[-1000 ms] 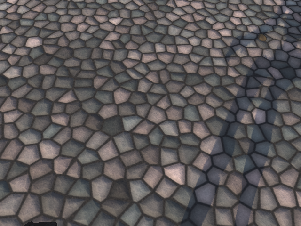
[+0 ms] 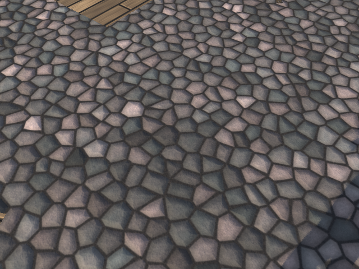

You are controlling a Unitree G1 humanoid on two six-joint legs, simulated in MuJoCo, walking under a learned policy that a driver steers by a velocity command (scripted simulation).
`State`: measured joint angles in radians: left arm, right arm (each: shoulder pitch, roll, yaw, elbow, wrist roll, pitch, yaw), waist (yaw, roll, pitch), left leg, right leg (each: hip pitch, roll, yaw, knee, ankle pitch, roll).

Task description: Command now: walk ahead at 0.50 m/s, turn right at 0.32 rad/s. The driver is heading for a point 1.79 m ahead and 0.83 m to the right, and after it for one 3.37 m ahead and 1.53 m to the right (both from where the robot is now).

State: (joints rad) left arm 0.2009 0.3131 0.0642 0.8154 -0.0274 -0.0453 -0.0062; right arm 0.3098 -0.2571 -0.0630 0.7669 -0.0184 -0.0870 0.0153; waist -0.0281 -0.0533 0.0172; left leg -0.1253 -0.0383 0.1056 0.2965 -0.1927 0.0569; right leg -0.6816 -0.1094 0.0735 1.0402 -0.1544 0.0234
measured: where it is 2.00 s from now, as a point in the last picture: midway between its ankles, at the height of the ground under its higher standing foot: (291, 161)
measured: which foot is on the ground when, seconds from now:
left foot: down 0.00-0.28, up 0.30-0.72, down 0.74-1.00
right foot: up 0.00-0.26, down 0.28-0.76, up 0.78-1.00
